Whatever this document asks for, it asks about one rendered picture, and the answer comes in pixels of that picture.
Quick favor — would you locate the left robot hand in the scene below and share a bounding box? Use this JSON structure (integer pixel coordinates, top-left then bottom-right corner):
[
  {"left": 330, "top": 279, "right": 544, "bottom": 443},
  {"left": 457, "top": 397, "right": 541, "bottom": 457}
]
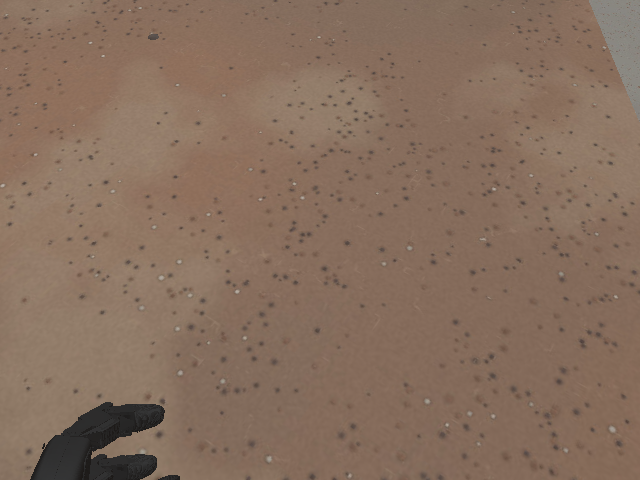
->
[{"left": 30, "top": 402, "right": 180, "bottom": 480}]

